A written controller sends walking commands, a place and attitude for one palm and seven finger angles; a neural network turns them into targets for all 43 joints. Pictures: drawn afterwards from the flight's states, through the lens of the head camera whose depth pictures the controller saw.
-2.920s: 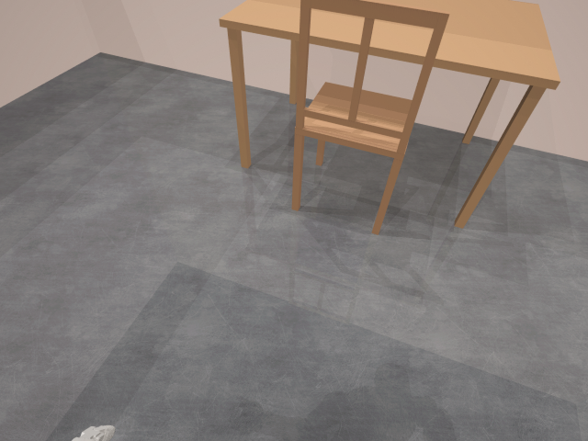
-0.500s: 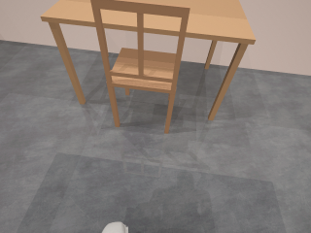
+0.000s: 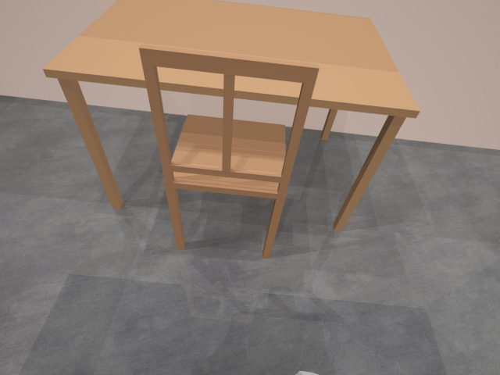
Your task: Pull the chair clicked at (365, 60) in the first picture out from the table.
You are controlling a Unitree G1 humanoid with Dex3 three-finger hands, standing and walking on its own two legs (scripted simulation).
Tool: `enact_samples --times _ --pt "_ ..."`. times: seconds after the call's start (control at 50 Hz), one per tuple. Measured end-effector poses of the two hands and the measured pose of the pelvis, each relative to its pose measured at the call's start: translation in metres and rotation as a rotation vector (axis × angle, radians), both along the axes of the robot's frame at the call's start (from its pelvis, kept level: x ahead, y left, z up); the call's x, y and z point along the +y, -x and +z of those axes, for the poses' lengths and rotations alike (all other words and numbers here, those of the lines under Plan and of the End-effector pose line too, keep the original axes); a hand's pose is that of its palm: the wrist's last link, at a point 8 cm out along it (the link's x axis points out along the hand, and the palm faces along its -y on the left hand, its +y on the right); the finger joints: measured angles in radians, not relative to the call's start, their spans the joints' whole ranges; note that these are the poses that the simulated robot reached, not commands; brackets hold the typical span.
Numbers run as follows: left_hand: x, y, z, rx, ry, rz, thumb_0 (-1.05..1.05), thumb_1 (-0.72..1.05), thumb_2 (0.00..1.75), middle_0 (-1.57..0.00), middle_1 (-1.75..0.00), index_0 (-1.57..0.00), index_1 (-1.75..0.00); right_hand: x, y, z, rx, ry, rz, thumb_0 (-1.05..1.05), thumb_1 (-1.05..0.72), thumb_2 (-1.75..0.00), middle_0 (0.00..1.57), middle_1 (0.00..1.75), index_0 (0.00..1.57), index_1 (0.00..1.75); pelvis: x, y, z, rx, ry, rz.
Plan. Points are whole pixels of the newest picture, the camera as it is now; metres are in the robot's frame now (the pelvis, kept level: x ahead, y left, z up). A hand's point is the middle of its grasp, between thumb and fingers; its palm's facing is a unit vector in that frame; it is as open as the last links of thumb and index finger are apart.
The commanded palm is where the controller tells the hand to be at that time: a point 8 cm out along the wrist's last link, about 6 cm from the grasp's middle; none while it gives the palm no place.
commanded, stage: take the last steps up to it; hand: left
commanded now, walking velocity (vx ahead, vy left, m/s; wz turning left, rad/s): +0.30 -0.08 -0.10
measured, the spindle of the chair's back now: (227, 128) +0.75 +0.11 -0.07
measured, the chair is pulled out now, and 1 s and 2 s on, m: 0.00 0.00 0.00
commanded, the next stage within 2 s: come to a stop and stand still in 0.66 s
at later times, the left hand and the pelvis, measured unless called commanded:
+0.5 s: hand out of the picture +0.16 +0.13 -0.19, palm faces +0.03 -0.99 -0.15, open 7.3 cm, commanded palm none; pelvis +0.15 -0.04 -0.01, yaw +0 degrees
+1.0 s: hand (197, 292) +0.31 +0.12 -0.19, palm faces +0.00 -0.97 -0.24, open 7.3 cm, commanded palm none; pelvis +0.28 -0.06 -0.02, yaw -1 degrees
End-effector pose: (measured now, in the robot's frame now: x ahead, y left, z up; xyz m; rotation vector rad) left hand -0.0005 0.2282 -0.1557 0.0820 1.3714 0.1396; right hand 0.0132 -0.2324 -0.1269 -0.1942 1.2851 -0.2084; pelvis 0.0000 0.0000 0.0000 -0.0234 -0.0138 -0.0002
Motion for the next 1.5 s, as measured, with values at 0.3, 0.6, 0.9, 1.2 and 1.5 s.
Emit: enact_samples --times 0.3,0.6,0.9,1.2,1.5 --pt "-0.050 -0.166 0.008 -0.198 -0.059 -0.092 0.00 0.92 0.90 -0.19 -0.30 -0.20 -0.29 -0.019 0.030 -0.032 0.332 -0.140 -0.141 0.01 -0.92 -0.89 0.20 0.30 0.20 0.30 -0.049 -0.090 -0.016 -0.010 -0.008 -0.007" --pt "-0.044 -0.157 -0.028 0.064 0.042 0.009 0.00 0.92 0.90 -0.20 -0.30 -0.20 -0.29 -0.042 -0.222 -0.012 -0.093 0.026 0.025 0.01 -0.94 -0.89 0.20 0.30 0.19 0.30 -0.028 -0.189 -0.023 -0.008 0.021 -0.005" --pt "-0.042 -0.286 0.003 -0.024 -0.053 -0.039 0.01 0.93 0.90 -0.19 -0.30 -0.20 -0.29 -0.015 -0.233 -0.021 0.113 -0.091 -0.041 0.01 -0.93 -0.89 0.20 0.30 0.20 0.30 -0.043 -0.264 -0.005 -0.006 -0.030 -0.015" --pt "-0.048 -0.323 0.007 -0.100 -0.096 -0.014 0.00 0.92 0.90 -0.20 -0.30 -0.20 -0.30 -0.043 -0.281 -0.033 0.106 -0.069 -0.015 0.00 -0.91 -0.89 0.20 0.30 0.19 0.30 -0.048 -0.269 -0.012 0.012 -0.027 0.015" --pt "0.004 -0.274 0.010 -0.077 -0.107 -0.049 0.00 0.91 0.90 -0.20 -0.30 -0.20 -0.29 -0.003 -0.317 -0.020 -0.163 -0.067 0.076 0.00 -0.91 -0.89 0.20 0.30 0.19 0.30 -0.006 -0.253 -0.015 -0.020 -0.032 -0.013"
